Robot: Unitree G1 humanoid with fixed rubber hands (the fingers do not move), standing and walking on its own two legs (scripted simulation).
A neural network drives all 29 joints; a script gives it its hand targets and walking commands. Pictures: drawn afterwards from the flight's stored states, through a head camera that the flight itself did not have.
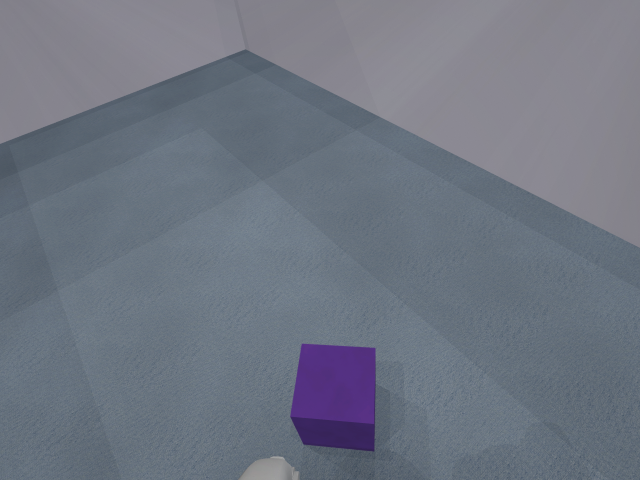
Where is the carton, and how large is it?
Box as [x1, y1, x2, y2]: [290, 344, 375, 450]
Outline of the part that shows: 302,344 290,416 303,443 373,450 375,348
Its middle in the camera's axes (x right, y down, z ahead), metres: +0.05 +0.47 +1.11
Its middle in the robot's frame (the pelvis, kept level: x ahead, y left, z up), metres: +0.46 +0.06 -0.66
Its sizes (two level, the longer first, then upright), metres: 0.210 0.200 0.250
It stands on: the floor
